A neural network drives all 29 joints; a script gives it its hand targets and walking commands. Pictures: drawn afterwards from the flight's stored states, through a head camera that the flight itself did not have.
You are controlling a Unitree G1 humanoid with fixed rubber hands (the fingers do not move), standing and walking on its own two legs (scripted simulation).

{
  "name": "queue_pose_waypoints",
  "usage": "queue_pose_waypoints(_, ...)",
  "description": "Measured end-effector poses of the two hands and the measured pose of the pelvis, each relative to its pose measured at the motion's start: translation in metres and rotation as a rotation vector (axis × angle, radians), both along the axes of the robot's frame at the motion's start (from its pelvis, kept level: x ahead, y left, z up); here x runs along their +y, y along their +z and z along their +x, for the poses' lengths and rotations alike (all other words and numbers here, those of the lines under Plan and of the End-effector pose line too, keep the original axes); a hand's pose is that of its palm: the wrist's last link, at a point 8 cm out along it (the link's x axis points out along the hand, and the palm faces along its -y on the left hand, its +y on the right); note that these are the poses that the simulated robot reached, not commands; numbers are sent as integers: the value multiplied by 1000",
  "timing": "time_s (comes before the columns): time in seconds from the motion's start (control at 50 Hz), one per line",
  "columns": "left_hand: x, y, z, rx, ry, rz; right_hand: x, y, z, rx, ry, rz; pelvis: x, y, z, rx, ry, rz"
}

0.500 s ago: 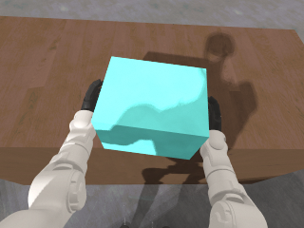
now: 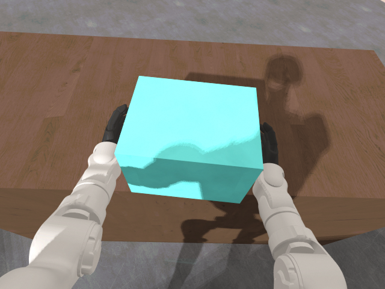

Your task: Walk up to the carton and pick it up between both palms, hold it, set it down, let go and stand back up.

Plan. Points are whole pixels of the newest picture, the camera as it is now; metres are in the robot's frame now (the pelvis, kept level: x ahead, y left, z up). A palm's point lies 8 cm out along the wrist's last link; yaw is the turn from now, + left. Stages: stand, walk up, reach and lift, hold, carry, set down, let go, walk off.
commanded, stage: reach and lift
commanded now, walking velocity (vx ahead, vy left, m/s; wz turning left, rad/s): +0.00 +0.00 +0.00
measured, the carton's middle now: (191, 142) +0.42 +0.03 +0.02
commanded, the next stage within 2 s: none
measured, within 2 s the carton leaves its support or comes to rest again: neither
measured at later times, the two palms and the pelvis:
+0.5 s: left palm (105, 94) +0.44 +0.19 +0.14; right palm (285, 130) +0.40 -0.15 +0.11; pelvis +0.00 +0.01 +0.01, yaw +0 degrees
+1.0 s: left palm (85, 117) +0.35 +0.19 +0.18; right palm (311, 142) +0.34 -0.16 +0.17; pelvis -0.06 -0.01 +0.00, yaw +1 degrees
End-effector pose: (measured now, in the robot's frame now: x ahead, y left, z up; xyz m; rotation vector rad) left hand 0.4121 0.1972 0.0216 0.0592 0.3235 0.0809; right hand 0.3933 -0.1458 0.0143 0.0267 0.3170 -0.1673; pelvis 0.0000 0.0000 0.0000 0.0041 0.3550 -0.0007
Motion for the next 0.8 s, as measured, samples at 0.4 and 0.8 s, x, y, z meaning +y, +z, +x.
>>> queue_pose_waypoints(0.4, -1, 106, 31, -23, -20, 23, 0, 93, 22, -17, -11, -26, 4, 3, 3, -130, 10, -1)
queue_pose_waypoints(0.8, -12, 118, -41, -19, -1, 7, -11, 114, -44, -9, 8, -49, 2, 7, -32, -224, -1, -5)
